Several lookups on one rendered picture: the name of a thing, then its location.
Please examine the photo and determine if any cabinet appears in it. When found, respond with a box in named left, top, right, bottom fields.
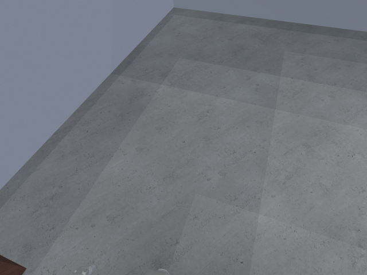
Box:
left=0, top=255, right=26, bottom=275

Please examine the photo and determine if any robot left hand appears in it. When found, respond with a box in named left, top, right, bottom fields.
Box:
left=71, top=264, right=96, bottom=275

